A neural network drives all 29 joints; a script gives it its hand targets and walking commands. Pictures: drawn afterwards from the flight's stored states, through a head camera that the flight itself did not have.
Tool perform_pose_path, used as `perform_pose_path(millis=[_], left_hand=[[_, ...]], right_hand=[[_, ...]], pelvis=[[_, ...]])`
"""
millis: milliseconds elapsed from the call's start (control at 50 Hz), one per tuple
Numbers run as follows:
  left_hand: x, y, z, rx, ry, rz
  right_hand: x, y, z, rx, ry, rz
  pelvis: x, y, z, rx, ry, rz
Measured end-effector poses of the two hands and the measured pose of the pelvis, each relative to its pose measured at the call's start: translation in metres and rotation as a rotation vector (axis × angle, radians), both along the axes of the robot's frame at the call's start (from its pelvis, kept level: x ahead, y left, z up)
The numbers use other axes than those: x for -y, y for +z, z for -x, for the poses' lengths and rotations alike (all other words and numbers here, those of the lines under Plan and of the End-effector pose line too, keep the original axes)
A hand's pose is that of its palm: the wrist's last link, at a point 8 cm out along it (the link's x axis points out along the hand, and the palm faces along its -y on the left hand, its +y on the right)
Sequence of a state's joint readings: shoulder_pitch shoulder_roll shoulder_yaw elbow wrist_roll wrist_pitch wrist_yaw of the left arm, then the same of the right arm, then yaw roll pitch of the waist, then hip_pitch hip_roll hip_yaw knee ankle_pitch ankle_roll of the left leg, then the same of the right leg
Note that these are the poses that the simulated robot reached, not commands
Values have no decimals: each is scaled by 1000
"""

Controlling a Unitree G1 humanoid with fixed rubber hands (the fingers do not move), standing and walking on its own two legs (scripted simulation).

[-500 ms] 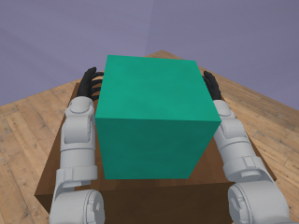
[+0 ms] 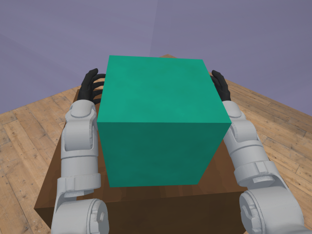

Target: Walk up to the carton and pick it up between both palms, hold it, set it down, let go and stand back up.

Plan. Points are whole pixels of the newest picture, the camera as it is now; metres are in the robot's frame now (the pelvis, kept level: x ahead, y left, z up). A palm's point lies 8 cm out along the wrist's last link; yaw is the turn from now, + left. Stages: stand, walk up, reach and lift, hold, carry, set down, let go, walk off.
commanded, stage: reach and lift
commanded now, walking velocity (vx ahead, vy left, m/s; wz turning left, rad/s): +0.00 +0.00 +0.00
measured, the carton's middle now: (155, 123) +0.35 +0.01 +0.15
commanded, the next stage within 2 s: hold in 0.26 s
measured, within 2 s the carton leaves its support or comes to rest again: neither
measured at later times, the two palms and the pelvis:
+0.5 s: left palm (85, 94) +0.36 +0.17 +0.23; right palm (225, 93) +0.37 -0.16 +0.23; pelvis +0.00 +0.00 +0.00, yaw +0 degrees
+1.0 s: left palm (85, 93) +0.36 +0.17 +0.23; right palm (226, 90) +0.37 -0.16 +0.24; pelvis +0.00 +0.00 +0.00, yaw +0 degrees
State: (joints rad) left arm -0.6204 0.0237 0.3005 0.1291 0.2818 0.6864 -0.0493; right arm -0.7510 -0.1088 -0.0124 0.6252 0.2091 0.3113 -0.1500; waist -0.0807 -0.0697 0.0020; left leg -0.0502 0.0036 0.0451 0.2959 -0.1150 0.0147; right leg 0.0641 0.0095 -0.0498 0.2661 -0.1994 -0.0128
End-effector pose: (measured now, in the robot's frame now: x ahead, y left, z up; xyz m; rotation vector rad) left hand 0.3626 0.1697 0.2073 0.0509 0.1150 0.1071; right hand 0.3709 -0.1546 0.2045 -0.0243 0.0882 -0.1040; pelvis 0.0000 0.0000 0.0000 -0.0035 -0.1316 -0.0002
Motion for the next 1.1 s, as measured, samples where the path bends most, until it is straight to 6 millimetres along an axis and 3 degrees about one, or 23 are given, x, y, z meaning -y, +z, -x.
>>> perform_pose_path(millis=[640, 1100], left_hand=[[3, 27, 5, 8, -1, 17], [2, 26, 3, 4, -2, 15]], right_hand=[[3, 36, 4, 10, 1, -16], [2, 36, 2, 6, 1, -17]], pelvis=[[1, 0, 2, -4, -12, 0], [1, 0, 0, -10, -9, 1]])
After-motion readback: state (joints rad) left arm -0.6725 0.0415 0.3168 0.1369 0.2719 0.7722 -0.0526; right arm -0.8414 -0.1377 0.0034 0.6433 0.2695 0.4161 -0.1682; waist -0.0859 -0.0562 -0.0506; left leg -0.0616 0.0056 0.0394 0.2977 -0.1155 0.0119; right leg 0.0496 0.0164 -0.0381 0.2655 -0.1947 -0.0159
